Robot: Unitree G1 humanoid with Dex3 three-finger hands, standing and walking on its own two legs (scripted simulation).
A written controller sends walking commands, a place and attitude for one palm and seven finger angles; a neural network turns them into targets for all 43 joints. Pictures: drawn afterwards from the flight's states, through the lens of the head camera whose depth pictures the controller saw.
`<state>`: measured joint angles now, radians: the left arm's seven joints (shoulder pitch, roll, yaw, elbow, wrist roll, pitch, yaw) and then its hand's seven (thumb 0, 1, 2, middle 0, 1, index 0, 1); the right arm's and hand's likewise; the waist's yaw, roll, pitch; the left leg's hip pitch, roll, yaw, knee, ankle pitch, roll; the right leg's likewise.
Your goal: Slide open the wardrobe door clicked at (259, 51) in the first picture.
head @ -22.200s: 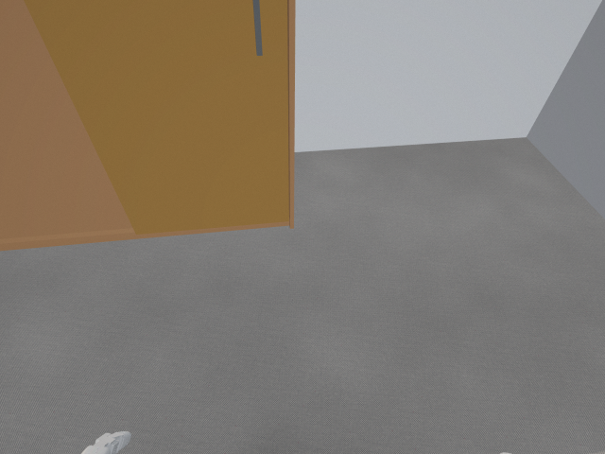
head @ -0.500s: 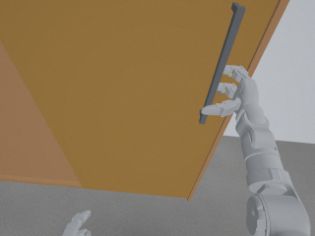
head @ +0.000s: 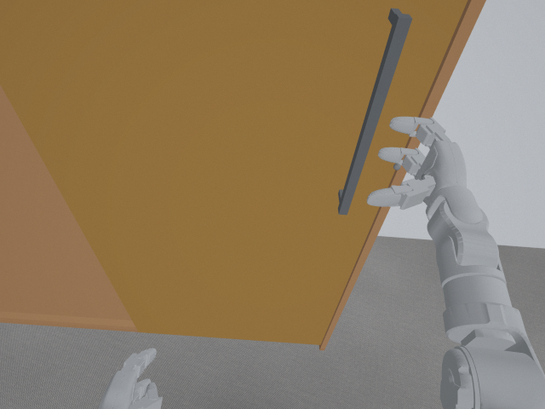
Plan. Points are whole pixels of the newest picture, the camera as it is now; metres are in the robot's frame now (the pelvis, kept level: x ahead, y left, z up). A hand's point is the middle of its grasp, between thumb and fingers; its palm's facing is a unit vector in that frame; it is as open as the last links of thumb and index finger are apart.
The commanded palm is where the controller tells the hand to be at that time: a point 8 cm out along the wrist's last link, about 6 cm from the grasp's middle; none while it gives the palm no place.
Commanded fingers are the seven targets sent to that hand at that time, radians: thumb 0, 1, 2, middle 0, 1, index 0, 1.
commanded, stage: move the hooked fingers beside the handle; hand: right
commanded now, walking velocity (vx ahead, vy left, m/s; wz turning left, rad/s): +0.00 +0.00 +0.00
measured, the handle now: (364, 130) +0.48 -0.10 +0.20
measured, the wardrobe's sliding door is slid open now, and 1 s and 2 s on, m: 0.00 0.00 0.00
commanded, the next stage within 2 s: none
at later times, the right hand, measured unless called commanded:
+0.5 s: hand (408, 174) +0.41 -0.16 +0.18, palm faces +0.02 +1.00 +0.00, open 14.0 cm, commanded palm +0.38 -0.21 +0.18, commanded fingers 0.00 0.50 -0.30 0.30 1.20 0.30 1.20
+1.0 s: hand (403, 164) +0.41 -0.15 +0.19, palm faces +0.00 +1.00 -0.01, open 14.0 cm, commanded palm +0.38 -0.21 +0.18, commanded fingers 0.00 0.50 -0.30 0.30 1.20 0.30 1.20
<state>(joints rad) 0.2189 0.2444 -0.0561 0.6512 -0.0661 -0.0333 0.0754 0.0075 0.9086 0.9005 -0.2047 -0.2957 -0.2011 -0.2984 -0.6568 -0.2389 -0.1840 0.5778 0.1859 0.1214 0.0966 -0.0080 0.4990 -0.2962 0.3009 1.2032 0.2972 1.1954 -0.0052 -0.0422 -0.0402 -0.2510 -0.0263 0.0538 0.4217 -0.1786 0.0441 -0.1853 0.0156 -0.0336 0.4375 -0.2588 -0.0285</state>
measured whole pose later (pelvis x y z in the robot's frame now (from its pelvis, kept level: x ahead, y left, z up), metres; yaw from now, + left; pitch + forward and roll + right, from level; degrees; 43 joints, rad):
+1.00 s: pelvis +0.01 -0.01 +0.00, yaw +0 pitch +0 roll +0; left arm 0.23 0.24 -0.06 0.65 -0.06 -0.02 0.08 0.01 0.91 0.90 -0.21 -0.30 -0.20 -0.30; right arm -0.59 -0.23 -0.17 0.45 0.19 0.15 0.10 -0.01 0.50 -0.30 0.30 1.20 0.30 1.20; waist -0.02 -0.05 -0.04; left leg -0.23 -0.02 0.05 0.42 -0.19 0.04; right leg -0.16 0.02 -0.03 0.43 -0.27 -0.03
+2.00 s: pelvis +0.00 +0.00 +0.00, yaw +0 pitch +1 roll +0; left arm 0.24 0.25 -0.06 0.67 -0.07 -0.04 0.09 0.01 0.91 0.90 -0.21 -0.30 -0.20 -0.30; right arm -0.67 -0.27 -0.19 0.56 0.18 0.11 0.11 -0.01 0.50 -0.30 0.30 1.20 0.30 1.20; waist 0.00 -0.04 -0.03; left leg -0.26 -0.03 0.06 0.43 -0.19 0.04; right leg -0.20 0.02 -0.02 0.45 -0.27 -0.03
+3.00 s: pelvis +0.01 -0.01 +0.00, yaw -1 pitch +1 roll +0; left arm 0.22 0.24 -0.06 0.66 -0.06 -0.01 0.08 0.01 0.91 0.90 -0.21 -0.30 -0.20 -0.30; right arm -0.62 -0.19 -0.12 0.47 0.19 0.20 0.07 -0.01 0.50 -0.30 0.30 1.20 0.30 1.20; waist -0.01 -0.05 -0.03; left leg -0.24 -0.01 0.06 0.43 -0.20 0.03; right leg -0.18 0.03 -0.02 0.45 -0.28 -0.04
